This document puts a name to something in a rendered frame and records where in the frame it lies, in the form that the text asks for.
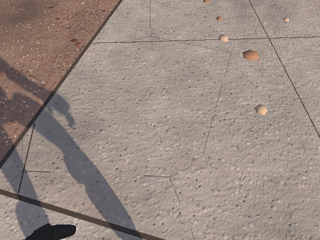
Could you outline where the left robot hand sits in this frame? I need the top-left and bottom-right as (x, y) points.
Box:
(23, 223), (76, 240)

